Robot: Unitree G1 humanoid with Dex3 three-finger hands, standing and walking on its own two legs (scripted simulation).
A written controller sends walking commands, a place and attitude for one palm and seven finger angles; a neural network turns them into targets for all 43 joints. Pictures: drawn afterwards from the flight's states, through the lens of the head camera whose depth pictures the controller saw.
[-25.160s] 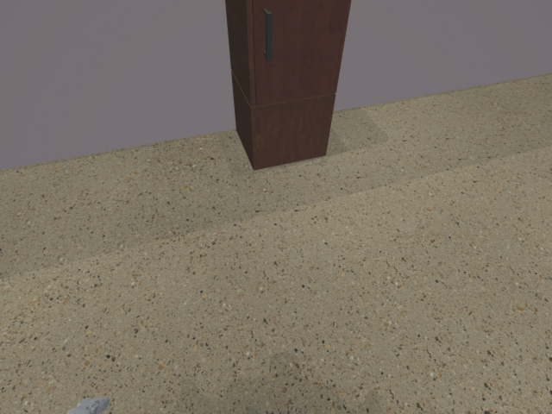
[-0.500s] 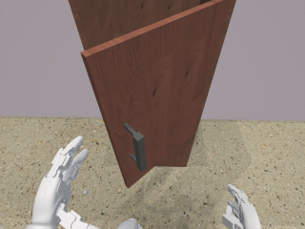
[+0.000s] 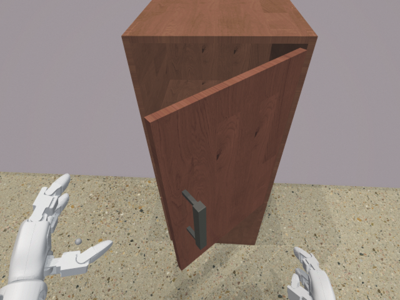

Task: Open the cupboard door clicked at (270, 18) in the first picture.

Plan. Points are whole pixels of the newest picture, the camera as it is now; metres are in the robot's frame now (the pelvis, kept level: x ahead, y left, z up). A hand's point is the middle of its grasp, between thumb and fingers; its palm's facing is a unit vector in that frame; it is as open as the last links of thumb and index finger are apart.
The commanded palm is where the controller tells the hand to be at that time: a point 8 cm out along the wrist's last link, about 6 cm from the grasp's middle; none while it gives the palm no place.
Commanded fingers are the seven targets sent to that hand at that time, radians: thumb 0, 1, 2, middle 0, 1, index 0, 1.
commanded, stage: draw the hand back to the body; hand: left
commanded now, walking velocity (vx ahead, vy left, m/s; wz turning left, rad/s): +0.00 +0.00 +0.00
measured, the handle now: (194, 221) +0.31 +0.05 -0.03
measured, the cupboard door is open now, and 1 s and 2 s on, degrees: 43 43 43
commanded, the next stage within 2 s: step back with the hand held close in 0.68 s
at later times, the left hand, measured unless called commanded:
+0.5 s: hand (46, 207) +0.20 +0.25 +0.18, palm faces +0.44 -0.80 -0.40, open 7.7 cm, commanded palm +0.15 +0.29 +0.19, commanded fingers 0.00 0.90 0.90 -0.20 -0.30 -0.20 -0.30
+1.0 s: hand (47, 211) +0.19 +0.24 +0.18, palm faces +0.40 -0.78 -0.48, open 7.4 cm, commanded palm +0.13 +0.28 +0.19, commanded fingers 0.00 0.90 0.90 -0.20 -0.30 -0.20 -0.30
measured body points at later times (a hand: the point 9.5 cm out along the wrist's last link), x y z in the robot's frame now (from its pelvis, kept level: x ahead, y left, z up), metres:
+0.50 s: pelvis +0.00 -0.01 +0.02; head -0.02 -0.03 +0.47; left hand +0.17 +0.29 +0.20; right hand +0.19 -0.23 -0.06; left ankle +0.02 +0.10 -0.72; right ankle -0.04 -0.13 -0.72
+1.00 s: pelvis -0.01 -0.02 +0.02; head -0.01 -0.04 +0.47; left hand +0.16 +0.28 +0.21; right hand +0.17 -0.25 -0.06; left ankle +0.02 +0.10 -0.72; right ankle -0.04 -0.13 -0.72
